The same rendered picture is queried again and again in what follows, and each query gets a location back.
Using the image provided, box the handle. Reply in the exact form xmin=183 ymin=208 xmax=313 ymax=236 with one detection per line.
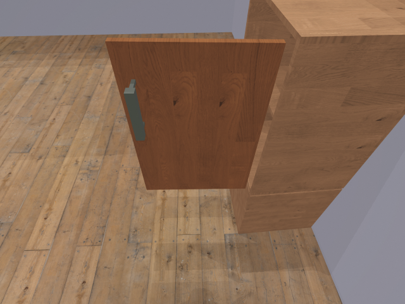
xmin=124 ymin=79 xmax=146 ymax=141

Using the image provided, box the cupboard door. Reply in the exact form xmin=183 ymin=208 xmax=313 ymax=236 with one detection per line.
xmin=105 ymin=37 xmax=286 ymax=190

